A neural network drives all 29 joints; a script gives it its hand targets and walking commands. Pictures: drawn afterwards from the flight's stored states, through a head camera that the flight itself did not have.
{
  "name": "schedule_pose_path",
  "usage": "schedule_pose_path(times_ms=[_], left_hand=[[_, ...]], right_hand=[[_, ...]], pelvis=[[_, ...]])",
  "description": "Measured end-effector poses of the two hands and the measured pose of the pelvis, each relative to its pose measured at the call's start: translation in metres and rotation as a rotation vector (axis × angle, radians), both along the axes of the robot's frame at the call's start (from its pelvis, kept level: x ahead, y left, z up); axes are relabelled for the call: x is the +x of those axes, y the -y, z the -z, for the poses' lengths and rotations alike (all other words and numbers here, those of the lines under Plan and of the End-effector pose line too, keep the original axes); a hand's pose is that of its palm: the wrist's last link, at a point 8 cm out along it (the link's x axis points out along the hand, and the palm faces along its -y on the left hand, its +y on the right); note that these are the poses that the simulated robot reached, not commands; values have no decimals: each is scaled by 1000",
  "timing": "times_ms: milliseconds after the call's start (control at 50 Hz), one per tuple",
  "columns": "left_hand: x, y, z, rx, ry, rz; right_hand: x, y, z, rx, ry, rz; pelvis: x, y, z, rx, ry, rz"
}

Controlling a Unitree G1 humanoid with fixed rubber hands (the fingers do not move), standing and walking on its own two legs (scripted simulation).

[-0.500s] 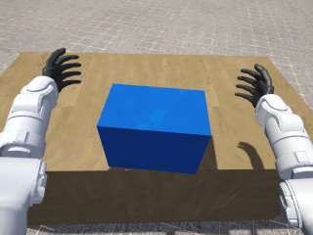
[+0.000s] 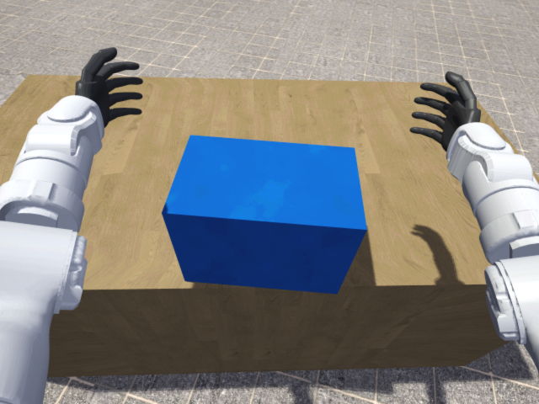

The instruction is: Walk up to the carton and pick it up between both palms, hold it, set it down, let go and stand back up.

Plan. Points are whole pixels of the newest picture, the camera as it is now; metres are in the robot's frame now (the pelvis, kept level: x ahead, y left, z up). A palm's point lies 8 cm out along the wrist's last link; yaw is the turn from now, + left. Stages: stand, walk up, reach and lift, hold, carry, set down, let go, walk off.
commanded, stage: reach and lift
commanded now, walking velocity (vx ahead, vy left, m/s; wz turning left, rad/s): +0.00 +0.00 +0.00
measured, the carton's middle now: (266, 217) +0.46 +0.01 -0.01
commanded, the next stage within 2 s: none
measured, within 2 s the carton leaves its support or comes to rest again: neither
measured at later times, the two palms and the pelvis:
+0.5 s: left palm (119, 149) +0.47 +0.24 +0.14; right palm (435, 171) +0.44 -0.25 +0.13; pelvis -0.01 +0.00 -0.01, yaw -1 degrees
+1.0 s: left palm (141, 172) +0.47 +0.21 +0.09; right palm (415, 189) +0.44 -0.23 +0.09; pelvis -0.02 +0.01 -0.02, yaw -1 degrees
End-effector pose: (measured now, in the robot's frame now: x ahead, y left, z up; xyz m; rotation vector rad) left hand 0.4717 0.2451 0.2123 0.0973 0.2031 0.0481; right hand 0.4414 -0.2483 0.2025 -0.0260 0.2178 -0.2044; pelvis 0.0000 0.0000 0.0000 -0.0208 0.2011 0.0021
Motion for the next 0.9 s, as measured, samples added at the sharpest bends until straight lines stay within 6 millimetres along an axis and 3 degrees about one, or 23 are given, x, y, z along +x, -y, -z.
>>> schedule_pose_path(times_ms=[240, 320, 440, 500, 580, 700, 800, 900], left_hand=[[-24, -8, 82, 18, -48, -17], [-18, -2, 82, 22, -3, -26], [0, 9, 69, 6, 12, -25], [1, 10, 77, -1, -19, -20], [-7, 4, 103, 3, -55, -18], [-19, -3, 135, 33, -37, -28], [-11, 7, 130, 37, 8, -16], [-1, 21, 122, 22, -2, 3]], right_hand=[[-18, -17, 81, -8, -45, -26], [-14, -22, 90, 8, -31, -26], [-4, -11, 78, -7, -27, 8], [-3, -1, 75, -33, -33, 34], [-8, 6, 85, -55, -39, 44], [-11, -10, 117, -23, -36, -14], [-7, -28, 133, 17, -33, -47], [-5, -26, 131, 13, -30, -15]], pelvis=[[-8, 2, 3, -1, -30, 0], [-10, 1, 8, -4, -91, -4], [-9, 1, 13, -5, -142, 3], [-7, 2, 13, -3, -137, 9], [-5, 3, 12, 1, -125, 14], [-7, 2, 16, -4, -167, 10], [-13, -1, 22, -13, -225, 4], [-16, -3, 25, -15, -242, 12]])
